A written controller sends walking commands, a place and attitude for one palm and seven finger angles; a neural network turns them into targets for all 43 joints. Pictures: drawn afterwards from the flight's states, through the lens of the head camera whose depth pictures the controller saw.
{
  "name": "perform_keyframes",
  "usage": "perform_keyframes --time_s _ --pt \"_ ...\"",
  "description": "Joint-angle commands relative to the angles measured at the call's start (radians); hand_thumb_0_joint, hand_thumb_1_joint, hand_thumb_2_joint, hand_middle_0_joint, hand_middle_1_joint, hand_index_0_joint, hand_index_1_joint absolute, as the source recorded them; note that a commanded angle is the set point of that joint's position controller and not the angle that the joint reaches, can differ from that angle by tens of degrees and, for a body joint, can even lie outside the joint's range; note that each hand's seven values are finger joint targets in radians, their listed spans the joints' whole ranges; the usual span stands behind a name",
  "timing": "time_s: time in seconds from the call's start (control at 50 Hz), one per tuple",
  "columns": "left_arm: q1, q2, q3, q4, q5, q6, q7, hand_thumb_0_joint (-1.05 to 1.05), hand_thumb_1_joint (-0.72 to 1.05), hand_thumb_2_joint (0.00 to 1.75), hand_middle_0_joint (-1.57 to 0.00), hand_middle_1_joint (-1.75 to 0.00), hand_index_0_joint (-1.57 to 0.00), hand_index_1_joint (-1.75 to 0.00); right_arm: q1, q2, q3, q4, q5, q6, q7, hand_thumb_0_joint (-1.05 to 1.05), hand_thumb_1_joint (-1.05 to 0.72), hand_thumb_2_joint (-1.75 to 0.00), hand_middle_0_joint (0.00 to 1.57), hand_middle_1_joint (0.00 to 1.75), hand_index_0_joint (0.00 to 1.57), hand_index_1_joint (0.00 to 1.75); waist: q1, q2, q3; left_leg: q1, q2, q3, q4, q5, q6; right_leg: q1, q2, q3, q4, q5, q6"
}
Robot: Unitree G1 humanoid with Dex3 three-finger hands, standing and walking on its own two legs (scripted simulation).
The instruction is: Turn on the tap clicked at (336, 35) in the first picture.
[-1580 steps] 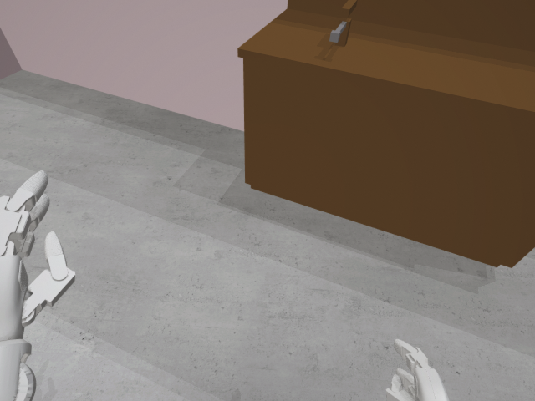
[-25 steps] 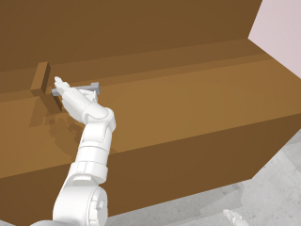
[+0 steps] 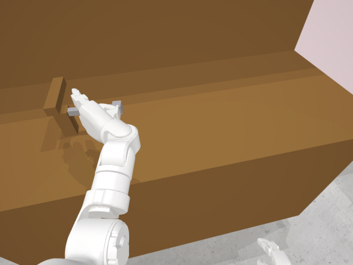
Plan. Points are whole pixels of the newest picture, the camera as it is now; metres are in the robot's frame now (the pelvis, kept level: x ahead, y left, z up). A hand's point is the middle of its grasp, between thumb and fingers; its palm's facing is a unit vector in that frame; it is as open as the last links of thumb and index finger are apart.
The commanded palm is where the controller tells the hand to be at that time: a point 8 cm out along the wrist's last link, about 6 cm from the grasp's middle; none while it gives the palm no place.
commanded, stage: lift the hand up off the lever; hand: left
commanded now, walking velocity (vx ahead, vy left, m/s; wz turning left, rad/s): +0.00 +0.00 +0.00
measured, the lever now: (117, 107) +0.50 +0.20 +0.09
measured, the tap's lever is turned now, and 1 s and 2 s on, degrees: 84 84 84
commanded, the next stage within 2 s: draw the hand back beside the body in 0.60 s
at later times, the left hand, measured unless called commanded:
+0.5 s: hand (118, 107) +0.40 +0.16 +0.17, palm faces +0.76 -0.65 -0.08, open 7.8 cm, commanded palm +0.35 +0.18 +0.17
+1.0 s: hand (110, 129) +0.34 +0.16 +0.16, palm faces +0.30 -0.95 -0.11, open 7.8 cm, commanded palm +0.30 +0.21 +0.18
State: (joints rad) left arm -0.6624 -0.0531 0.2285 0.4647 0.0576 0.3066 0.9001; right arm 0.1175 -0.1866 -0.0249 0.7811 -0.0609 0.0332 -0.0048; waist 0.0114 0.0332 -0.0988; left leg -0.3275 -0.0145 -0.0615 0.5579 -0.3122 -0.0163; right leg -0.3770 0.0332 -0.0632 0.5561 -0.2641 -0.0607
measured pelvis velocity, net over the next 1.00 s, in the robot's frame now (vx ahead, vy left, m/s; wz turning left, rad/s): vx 0.00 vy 0.00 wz -0.06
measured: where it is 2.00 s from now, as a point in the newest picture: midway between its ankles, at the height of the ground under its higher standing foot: outside the picture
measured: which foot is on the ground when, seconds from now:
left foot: down 0.00-1.00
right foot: down 0.00-1.00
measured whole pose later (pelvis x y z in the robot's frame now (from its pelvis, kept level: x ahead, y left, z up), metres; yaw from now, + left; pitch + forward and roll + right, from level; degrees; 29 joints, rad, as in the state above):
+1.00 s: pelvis +0.00 +0.00 +0.01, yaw -3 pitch -3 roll +1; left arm -0.17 0.20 0.14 0.02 -0.10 0.22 0.25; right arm 0.14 -0.22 0.01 0.67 0.02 0.08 -0.07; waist 0.00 0.04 -0.01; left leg -0.08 0.01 -0.01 0.40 -0.26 -0.01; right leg -0.16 0.06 -0.01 0.43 -0.21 -0.06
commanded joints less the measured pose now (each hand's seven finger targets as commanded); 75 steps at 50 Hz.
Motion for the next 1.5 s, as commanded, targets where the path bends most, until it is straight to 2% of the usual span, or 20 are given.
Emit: perform_keyframes --time_s 0.0,0.04,0.18,0.26,0.38,0.46,0.68,0.7,0.72,0.8,0.88,0.9,0.94,1.0,1.06,1.08,1.14,1.28,1.4,1.48 --pt "-0.417 0.088 -0.066 -0.288 0.04 -0.043 -0.005 0.0 0.9 0.9 -0.15 -0.15 -0.15 -0.15 -0.124 -0.105 -0.029 -0.145 0.005 -0.045 -0.008 0.0 -0.9 -0.9 0.2 0.3 0.2 0.3 0.012 -0.069 -0.334 0.061 0.005 0.07 -0.035 0.361 -0.007 0.255 -0.046 0.007 -0.052 0.317 0.025" --pt "-0.407 0.048 -0.101 -0.295 0.035 -0.027 -0.011 0.0 0.9 0.9 -0.15 -0.15 -0.15 -0.15 -0.128 -0.104 -0.028 -0.144 0.006 -0.045 -0.003 0.0 -0.9 -0.9 0.2 0.3 0.2 0.3 0.006 -0.084 -0.307 0.069 0.005 0.068 -0.035 0.373 -0.01 0.247 -0.045 0.001 -0.054 0.325 0.025" --pt "-0.43 0.086 -0.073 -0.322 0.03 0.004 -0.007 0.0 0.9 0.9 -0.15 -0.15 -0.15 -0.15 -0.167 -0.103 -0.024 -0.134 0.011 -0.039 -0.009 0.0 -0.9 -0.9 0.2 0.3 0.2 0.3 0.022 -0.08 -0.289 0.073 0.001 0.063 -0.054 0.338 -0.013 0.253 -0.044 0.006 -0.082 0.263 0.022" --pt "-0.432 0.027 -0.127 -0.31 0.037 0.017 -0.006 0.0 0.9 0.9 -0.15 -0.15 -0.15 -0.15 -0.179 -0.095 -0.021 -0.13 0.011 -0.042 0.0 0.0 -0.9 -0.9 0.2 0.3 0.2 0.3 0.014 -0.07 -0.277 0.083 0.003 0.066 -0.049 0.338 -0.018 0.234 -0.043 0.002 -0.079 0.25 0.02" --pt "-0.42 0.105 -0.05 -0.294 0.023 0.032 -0.007 0.0 0.9 0.9 -0.15 -0.15 -0.15 -0.15 -0.203 -0.096 -0.015 -0.133 0.018 -0.027 -0.01 0.0 -0.9 -0.9 0.2 0.3 0.2 0.3 0.036 -0.09 -0.277 0.059 -0.005 0.063 -0.074 0.285 -0.008 0.278 -0.049 0.016 -0.111 0.217 0.028" --pt "-0.444 0.053 -0.093 -0.249 0.029 0.038 -0.008 0.0 0.9 0.9 -0.15 -0.15 -0.15 -0.15 -0.207 -0.091 -0.008 -0.13 0.02 -0.032 -0.007 0.0 -0.9 -0.9 0.2 0.3 0.2 0.3 0.017 -0.11 -0.226 0.056 -0.003 0.069 -0.077 0.231 0.004 0.237 -0.052 0.022 -0.136 0.147 0.032" --pt "-0.454 0.125 -0.046 -0.312 0.032 0.013 -0.013 0.0 0.9 0.9 -0.15 -0.15 -0.15 -0.15 -0.195 -0.098 -0.017 -0.135 0.019 -0.031 -0.017 0.0 -0.9 -0.9 0.2 0.3 0.2 0.3 0.026 -0.073 -0.297 0.073 -0.004 0.07 -0.074 0.283 0.006 0.287 -0.057 0.029 -0.117 0.244 0.035" --pt "-0.358 0.103 -0.235 -0.396 0.071 0.001 -0.188 0.0 0.9 0.9 -0.15 -0.15 -0.15 -0.15 -0.127 -0.134 -0.02 -0.148 0.02 0.004 -0.032 0.0 -0.9 -0.9 0.2 0.3 0.2 0.3 -0.034 -0.13 -0.299 0.13 -0.006 0.076 -0.071 0.337 0.032 0.312 -0.051 0.046 -0.069 0.379 0.031" --pt "-0.306 0.186 -0.147 -0.43 0.044 -0.012 -0.265 0.0 0.9 0.9 -0.15 -0.16 -0.15 -0.16 -0.111 -0.13 -0.025 -0.179 0.036 0.013 -0.047 0.0 -0.9 -0.9 0.2 0.3 0.2 0.3 -0.012 -0.127 -0.324 0.143 -0.005 0.081 -0.075 0.368 0.041 0.346 -0.051 0.05 -0.072 0.458 0.034" --pt "-0.035 0.277 -0.103 -0.546 -0.076 -0.055 -0.541 0.0 0.9 0.9 -0.16 -0.17 -0.16 -0.17 -0.121 -0.113 0.007 -0.247 0.078 0.04 -0.091 0.0 -0.9 -0.9 0.2 0.3 0.2 0.3 0.031 -0.118 -0.236 0.166 0.001 0.076 -0.128 0.348 0.049 0.416 -0.046 0.069 -0.109 0.496 0.044" --pt "0.089 0.354 0.036 -0.672 -0.152 -0.006 -0.536 0.0 0.9 0.9 -0.16 -0.18 -0.16 -0.18 -0.208 -0.098 0.029 -0.284 0.104 0.018 -0.104 0.0 -0.9 -0.9 0.2 0.3 0.2 0.3 0.084 -0.08 -0.148 0.165 -0.001 0.083 -0.162 0.273 0.045 0.403 -0.041 0.08 -0.185 0.313 0.045" --pt "0.197 0.516 0.012 -0.647 -0.132 -0.113 -0.626 0.0 0.9 0.9 -0.16 -0.18 -0.16 -0.18 -0.14 -0.121 0.021 -0.266 0.074 0.005 -0.078 0.0 -0.9 -0.9 0.2 0.3 0.2 0.3 0.018 -0.111 -0.073 0.178 0.014 0.08 -0.187 0.25 0.051 0.383 -0.061 0.089 -0.198 0.368 0.065" --pt "0.218 0.506 -0.008 -0.721 -0.144 -0.233 -0.697 0.0 0.9 0.9 -0.16 -0.19 -0.16 -0.19 -0.157 -0.109 0.022 -0.299 0.083 -0.024 -0.066 0.0 -0.9 -0.9 0.2 0.3 0.2 0.3 0.039 -0.048 -0.105 0.197 0.005 0.092 -0.203 0.261 0.057 0.415 -0.059 0.098 -0.203 0.364 0.058" --pt "0.164 0.504 -0.063 -0.835 -0.126 -0.35 -0.738 0.0 0.9 0.9 -0.17 -0.2 -0.17 -0.2 -0.143 -0.116 0.016 -0.306 0.079 -0.079 -0.059 0.0 -0.9 -0.9 0.2 0.3 0.2 0.3 0.017 0.091 -0.085 0.289 0.0 0.091 -0.215 0.266 0.053 0.351 -0.042 0.088 -0.247 0.273 0.036" --pt "0.213 0.449 -0.125 -0.764 -0.129 -0.397 -0.759 0.0 0.9 0.9 -0.17 -0.21 -0.17 -0.21 -0.129 -0.125 0.011 -0.3 0.079 -0.107 -0.06 0.0 -0.9 -0.9 0.2 0.3 0.2 0.3 -0.002 -0.063 -0.017 0.307 0.003 0.087 -0.235 0.198 0.06 0.301 -0.027 0.081 -0.298 0.164 0.042" --pt "0.201 0.427 -0.149 -0.751 -0.124 -0.412 -0.767 0.0 0.9 0.9 -0.17 -0.21 -0.17 -0.21 -0.131 -0.123 0.011 -0.296 0.082 -0.113 -0.061 0.0 -0.9 -0.9 0.2 0.3 0.2 0.3 -0.007 -0.017 0.017 0.32 -0.001 0.087 -0.242 0.174 0.06 0.267 -0.027 0.081 -0.319 0.122 0.039" --pt "0.27 0.447 -0.122 -0.704 -0.121 -0.441 -0.769 0.0 0.9 0.9 -0.17 -0.22 -0.17 -0.22 -0.122 -0.13 0.014 -0.288 0.078 -0.114 -0.063 0.0 -0.9 -0.9 0.2 0.3 0.2 0.3 0.004 -0.063 0.017 0.299 -0.007 0.076 -0.269 0.121 0.059 0.295 -0.026 0.074 -0.327 0.06 0.037" --pt "0.484 0.525 0.007 -0.79 -0.123 -0.477 -0.786 0.0 0.9 0.9 -0.18 -0.24 -0.18 -0.24 -0.127 -0.124 0.017 -0.305 0.067 -0.099 -0.054 0.0 -0.9 -0.9 0.2 0.3 0.2 0.3 0.045 -0.008 -0.031 0.295 0.003 0.056 -0.304 0.232 0.044 0.399 -0.02 0.057 -0.305 0.184 0.019" --pt "0.56 0.492 -0.011 -0.921 -0.119 -0.48 -0.8 0.0 0.9 0.9 -0.19 -0.26 -0.19 -0.26 -0.128 -0.114 0.021 -0.328 0.063 -0.101 -0.043 0.0 -0.9 -0.9 0.2 0.3 0.2 0.3 0.041 0.059 0.005 0.291 0.018 0.042 -0.306 0.276 0.026 0.391 -0.018 0.052 -0.294 0.203 0.012" --pt "0.631 0.491 -0.003 -0.959 -0.119 -0.478 -0.799 0.0 0.9 0.9 -0.19 -0.27 -0.19 -0.27 -0.127 -0.122 0.017 -0.327 0.062 -0.112 -0.04 0.0 -0.9 -0.9 0.2 0.3 0.2 0.3 0.039 0.017 0.019 0.299 0.026 0.029 -0.305 0.286 0.023 0.377 -0.011 0.048 -0.295 0.196 0.012"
